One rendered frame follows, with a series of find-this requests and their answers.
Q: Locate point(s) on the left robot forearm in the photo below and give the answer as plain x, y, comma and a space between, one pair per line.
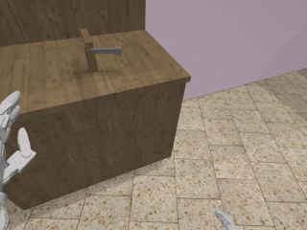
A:
4, 216

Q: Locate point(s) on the counter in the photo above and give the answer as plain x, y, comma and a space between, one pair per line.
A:
89, 117

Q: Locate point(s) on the tap lever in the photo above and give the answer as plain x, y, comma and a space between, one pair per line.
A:
117, 50

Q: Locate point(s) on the robot right hand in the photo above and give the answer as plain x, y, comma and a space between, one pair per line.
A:
226, 220

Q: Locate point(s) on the robot left hand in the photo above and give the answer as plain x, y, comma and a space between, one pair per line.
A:
9, 112

